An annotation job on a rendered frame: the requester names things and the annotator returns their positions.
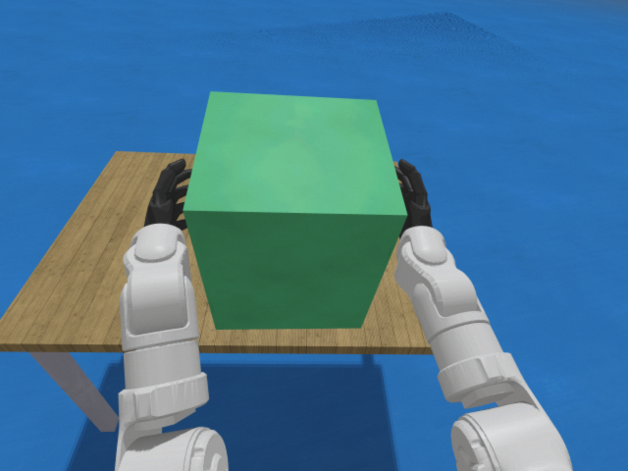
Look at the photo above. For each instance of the robot left hand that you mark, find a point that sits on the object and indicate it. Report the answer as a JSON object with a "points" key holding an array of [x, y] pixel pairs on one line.
{"points": [[162, 208]]}

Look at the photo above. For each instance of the robot right hand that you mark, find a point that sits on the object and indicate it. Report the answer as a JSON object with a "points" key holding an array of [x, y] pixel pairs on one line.
{"points": [[414, 195]]}

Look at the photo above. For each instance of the robot right upper arm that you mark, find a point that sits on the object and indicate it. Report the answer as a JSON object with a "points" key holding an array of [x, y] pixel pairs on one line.
{"points": [[512, 437]]}

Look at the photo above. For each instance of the robot right forearm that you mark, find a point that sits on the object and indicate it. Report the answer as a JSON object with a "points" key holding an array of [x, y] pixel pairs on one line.
{"points": [[473, 368]]}

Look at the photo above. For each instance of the carton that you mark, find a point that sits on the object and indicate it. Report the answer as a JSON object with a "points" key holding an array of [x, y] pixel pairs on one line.
{"points": [[293, 209]]}

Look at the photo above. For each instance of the table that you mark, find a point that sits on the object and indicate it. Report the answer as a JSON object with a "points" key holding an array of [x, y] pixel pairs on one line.
{"points": [[71, 301]]}

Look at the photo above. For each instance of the robot left forearm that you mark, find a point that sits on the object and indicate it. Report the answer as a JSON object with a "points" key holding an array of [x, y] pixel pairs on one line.
{"points": [[163, 377]]}

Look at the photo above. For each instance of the robot left upper arm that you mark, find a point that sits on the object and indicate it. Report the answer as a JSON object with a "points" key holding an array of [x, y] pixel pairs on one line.
{"points": [[195, 449]]}

